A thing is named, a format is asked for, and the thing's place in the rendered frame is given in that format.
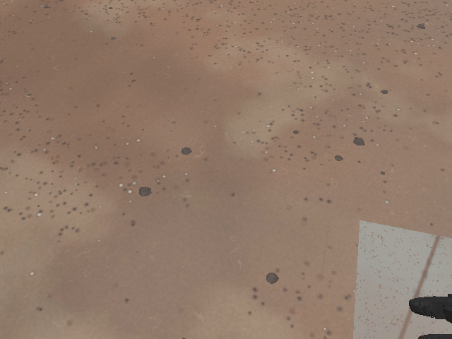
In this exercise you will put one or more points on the right robot hand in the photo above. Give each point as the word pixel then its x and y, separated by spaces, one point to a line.
pixel 438 307

